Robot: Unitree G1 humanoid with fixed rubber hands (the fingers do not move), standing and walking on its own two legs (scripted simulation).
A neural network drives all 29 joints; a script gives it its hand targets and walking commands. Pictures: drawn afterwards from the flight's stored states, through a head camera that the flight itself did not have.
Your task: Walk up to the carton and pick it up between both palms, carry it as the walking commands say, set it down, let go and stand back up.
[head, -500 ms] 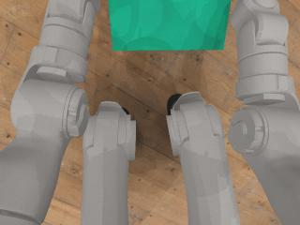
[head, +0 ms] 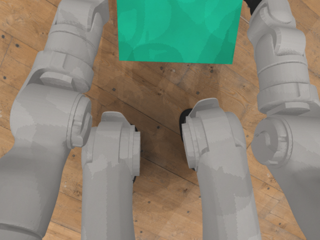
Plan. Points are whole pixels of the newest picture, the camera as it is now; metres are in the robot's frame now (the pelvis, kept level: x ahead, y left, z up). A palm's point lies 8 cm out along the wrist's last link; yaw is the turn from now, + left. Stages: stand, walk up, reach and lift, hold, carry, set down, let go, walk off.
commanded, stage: set down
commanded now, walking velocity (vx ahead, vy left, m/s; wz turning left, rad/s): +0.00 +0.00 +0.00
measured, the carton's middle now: out of the picture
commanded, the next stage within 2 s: none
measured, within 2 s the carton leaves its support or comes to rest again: rests again in 0.36 s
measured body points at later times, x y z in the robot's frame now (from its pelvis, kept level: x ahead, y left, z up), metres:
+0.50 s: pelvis +0.00 +0.00 -0.01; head +0.37 -0.01 +0.24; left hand +0.58 +0.09 -0.19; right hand +0.51 -0.22 -0.19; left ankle +0.10 +0.10 -0.33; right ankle +0.12 -0.13 -0.33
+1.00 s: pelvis +0.01 +0.00 -0.02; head +0.37 -0.01 +0.24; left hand +0.58 +0.09 -0.20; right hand +0.52 -0.22 -0.19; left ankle +0.10 +0.10 -0.33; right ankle +0.12 -0.12 -0.33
